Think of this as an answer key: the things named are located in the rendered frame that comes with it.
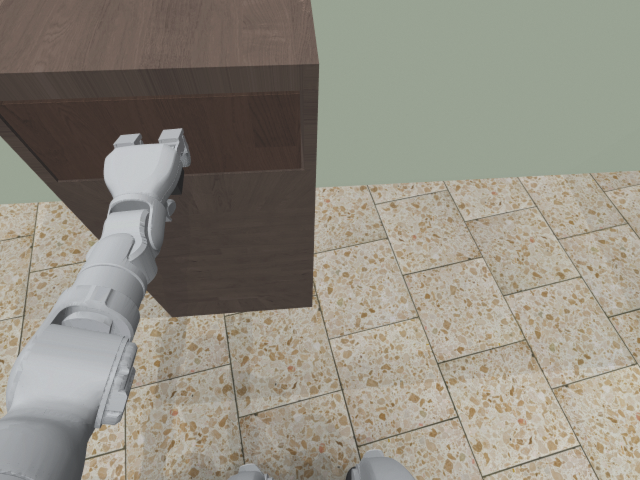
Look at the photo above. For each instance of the handle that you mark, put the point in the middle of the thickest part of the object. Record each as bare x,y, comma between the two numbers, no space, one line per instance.
178,188

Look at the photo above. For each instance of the drawer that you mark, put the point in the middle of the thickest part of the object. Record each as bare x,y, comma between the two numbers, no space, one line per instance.
225,132

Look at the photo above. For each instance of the left robot hand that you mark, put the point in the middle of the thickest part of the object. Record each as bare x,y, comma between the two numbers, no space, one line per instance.
149,169

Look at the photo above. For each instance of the cabinet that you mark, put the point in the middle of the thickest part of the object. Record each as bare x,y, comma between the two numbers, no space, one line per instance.
238,241

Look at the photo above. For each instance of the left robot shin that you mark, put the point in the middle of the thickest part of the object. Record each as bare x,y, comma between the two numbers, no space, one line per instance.
249,467

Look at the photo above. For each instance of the left robot forearm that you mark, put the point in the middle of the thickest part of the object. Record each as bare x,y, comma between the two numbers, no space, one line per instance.
110,286

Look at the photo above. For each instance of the right robot thigh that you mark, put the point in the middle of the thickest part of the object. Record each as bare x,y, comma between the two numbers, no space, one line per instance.
380,468

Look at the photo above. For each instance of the left robot upper arm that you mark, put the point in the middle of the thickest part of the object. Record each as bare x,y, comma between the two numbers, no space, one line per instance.
74,381

